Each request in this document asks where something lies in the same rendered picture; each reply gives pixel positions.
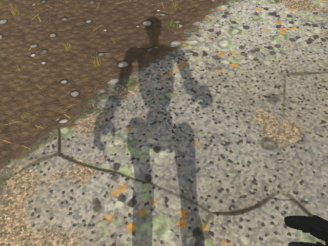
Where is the right robot hand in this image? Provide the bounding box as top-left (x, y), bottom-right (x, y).
top-left (284, 215), bottom-right (328, 246)

